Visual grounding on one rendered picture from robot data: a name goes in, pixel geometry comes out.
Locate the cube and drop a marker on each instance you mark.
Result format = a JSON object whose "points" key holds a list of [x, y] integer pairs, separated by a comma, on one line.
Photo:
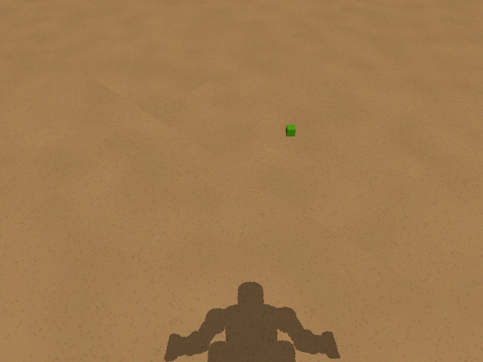
{"points": [[290, 130]]}

